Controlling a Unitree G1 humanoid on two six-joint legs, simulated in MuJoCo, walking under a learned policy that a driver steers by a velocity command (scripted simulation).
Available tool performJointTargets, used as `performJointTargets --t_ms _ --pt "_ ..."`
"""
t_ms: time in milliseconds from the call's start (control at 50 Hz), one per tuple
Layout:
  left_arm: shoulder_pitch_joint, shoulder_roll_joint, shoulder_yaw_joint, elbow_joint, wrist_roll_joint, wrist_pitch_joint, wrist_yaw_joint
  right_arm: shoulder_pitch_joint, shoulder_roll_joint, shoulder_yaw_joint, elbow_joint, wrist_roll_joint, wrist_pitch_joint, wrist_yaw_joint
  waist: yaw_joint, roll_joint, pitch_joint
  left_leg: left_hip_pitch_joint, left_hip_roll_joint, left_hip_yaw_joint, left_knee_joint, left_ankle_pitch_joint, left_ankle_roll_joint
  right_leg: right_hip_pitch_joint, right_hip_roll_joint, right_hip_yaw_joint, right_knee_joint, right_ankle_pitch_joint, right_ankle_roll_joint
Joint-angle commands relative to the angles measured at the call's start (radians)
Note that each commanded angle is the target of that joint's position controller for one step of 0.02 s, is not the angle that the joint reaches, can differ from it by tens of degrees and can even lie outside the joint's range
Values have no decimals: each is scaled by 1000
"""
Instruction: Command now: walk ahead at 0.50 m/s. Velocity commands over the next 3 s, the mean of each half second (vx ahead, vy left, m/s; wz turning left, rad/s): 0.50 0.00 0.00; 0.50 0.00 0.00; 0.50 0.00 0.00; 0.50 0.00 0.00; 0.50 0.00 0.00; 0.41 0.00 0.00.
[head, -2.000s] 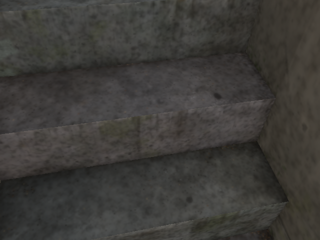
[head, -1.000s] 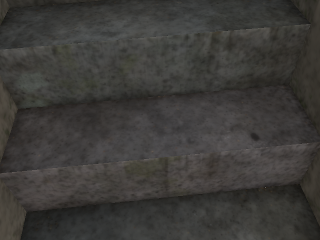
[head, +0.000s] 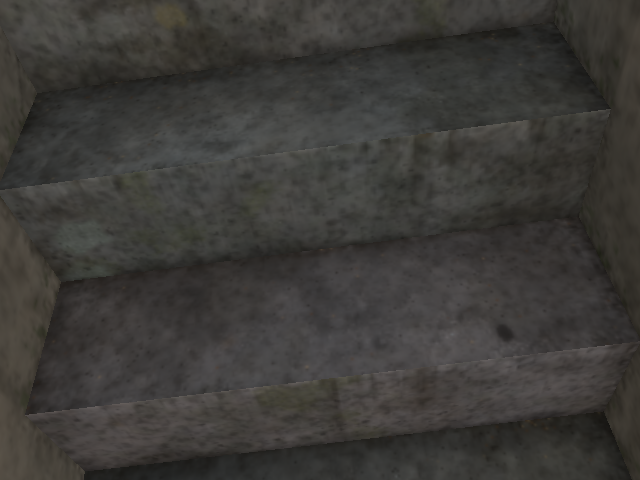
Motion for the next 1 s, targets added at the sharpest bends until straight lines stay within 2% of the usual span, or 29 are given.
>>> performJointTargets --t_ms 20,40,60,80,100,120,180,240,320,380,440,500,520,560,580,640,660,680,720,760,840,860,880,900,920,940,960,980,1000 --pt "159 53 37 -47 -10 21 4 -250 -56 -21 -121 38 -78 9 178 -49 -61 -133 130 -113 -292 408 62 277 -96 -103 -571 -17 71" --pt "172 29 25 1 -52 24 -14 -319 -113 -28 -152 22 -37 13 202 -92 9 -232 75 -53 -293 194 77 438 -56 -254 -1081 77 107" --pt "238 -40 16 68 -63 12 -33 -200 -126 -38 -96 -64 -14 53 147 43 55 -543 80 -33 -284 287 120 813 81 -338 -691 241 137" --pt "533 20 49 132 -22 3 -16 -252 -56 -29 -75 -78 -8 103 327 -109 13 -656 44 -64 172 576 80 941 57 -75 -911 236 -16" --pt "582 171 62 144 -43 1 -12 -108 58 9 -86 -82 -12 116 257 -427 -70 -816 -63 -173 603 188 -7 989 -175 552 -1189 297 -297" --pt "599 130 21 148 -6 1 -32 -124 46 27 -31 -50 -13 90 243 -303 13 -1004 -55 -339 850 261 -9 959 -247 844 -1290 -152 -339" --pt "257 84 -14 87 28 8 -46 -148 -45 34 -42 -39 4 16 60 -3 50 -1012 34 -285 1141 509 46 550 -295 665 -1349 -178 -286" --pt "256 10 -40 177 12 -8 -26 -158 -8 68 -93 -54 29 19 2 1 79 -1177 55 -276 1454 386 111 462 -303 483 -1347 -121 -235" --pt "235 3 -56 201 89 -45 -55 -325 -66 79 -241 -9 53 3 -14 121 90 -1161 148 -155 1103 488 141 314 -233 199 -1459 -177 -122" --pt "353 46 -56 207 40 -30 -76 -394 -22 82 -297 9 97 19 25 -93 80 -835 139 -34 1051 475 107 81 -274 121 -1716 -159 -165" --pt "319 102 -51 179 -32 -37 -106 -190 -92 50 -205 -19 110 69 -40 -108 -34 -524 51 46 795 395 123 253 -252 -94 -1597 733 -149" --pt "299 242 8 226 -45 -75 -107 -140 -100 46 -304 -36 109 99 -144 -351 -221 -413 -89 134 208 126 95 833 -377 -90 -1315 2150 -273" --pt "378 176 5 303 -9 -65 -133 18 -144 16 -235 -36 114 93 -147 -289 -271 -281 -91 54 32 258 142 871 -333 -140 -1085 2226 -247" --pt "432 -114 -58 314 92 -23 -185 486 -201 -12 -13 -83 129 43 -145 241 -467 441 214 -782 -428 805 457 134 -61 -56 -508 723 -147" --pt "121 -87 -13 94 -1 -107 -38 363 -181 -70 -23 -70 44 -78 -169 275 -294 413 281 -997 -494 164 312 11 92 28 33 411 -91" --pt "-219 -260 -91 -132 17 -116 36 217 -27 -51 64 -65 -20 -118 -59 47 112 39 221 -794 -487 -166 209 -337 78 85 434 520 -141" --pt "-195 -237 -91 -168 25 -106 32 201 13 -44 68 -83 -38 -112 -24 10 117 45 194 -702 -499 -89 168 -392 86 92 502 468 -143" --pt "-67 -116 -81 -44 -93 -6 -13 149 116 19 113 -121 -10 14 -6 58 107 81 177 -575 -525 105 147 -558 39 237 363 557 -266" --pt "-22 -74 -78 -105 -49 15 2 257 123 38 155 -122 -34 65 56 -31 56 159 177 -492 -615 335 110 -576 -4 115 297 557 -273" --pt "-176 -118 -109 -187 -39 33 -1 275 10 9 166 -141 -42 60 54 106 56 144 200 -390 -711 410 179 -598 -60 -32 441 386 -264" --pt "-406 -145 -151 -267 -40 29 -4 605 76 46 299 -205 -31 58 -21 -50 98 371 179 -321 -752 398 153 -957 -122 -120 450 352 -299" --pt "-495 -311 -165 -338 11 10 46 473 -20 -12 162 -41 -73 -65 -71 -96 252 195 162 -350 -849 408 48 -754 -50 -215 548 198 -124" --pt "-638 -145 -164 -419 -81 41 20 700 41 23 354 -184 -34 37 -29 60 50 195 158 -282 -822 478 55 -770 -168 -214 282 299 -296" --pt "-607 -299 -181 -394 -20 50 46 579 2 -18 195 -26 -61 -99 -122 -71 216 190 176 -335 -1040 665 63 -577 -78 -394 327 158 -112" --pt "-560 -298 -183 -379 -45 41 56 556 19 -8 193 -11 -65 -147 -91 -78 260 155 172 -312 -1023 983 49 -475 -97 -386 204 140 -83" --pt "-709 -202 -186 -564 -97 97 -28 683 -95 -5 331 -108 -37 53 89 462 -27 30 206 -178 -961 1750 143 -201 -77 -341 -82 161 -222" --pt "-411 -211 -156 -304 -44 71 54 478 -51 -51 131 11 -88 -112 18 -51 -25 279 175 -74 -852 2230 2 62 36 -503 -169 118 -153" --pt "-241 -227 -161 -255 -107 76 86 503 -164 -63 139 32 -123 -163 89 106 -132 324 252 -128 -712 2409 12 214 38 -420 -333 85 -147" --pt "-208 -167 -140 -252 -104 67 102 550 -201 -79 127 46 -123 -179 111 109 -268 473 251 -161 -556 2599 -10 309 58 -401 -432 30 -135"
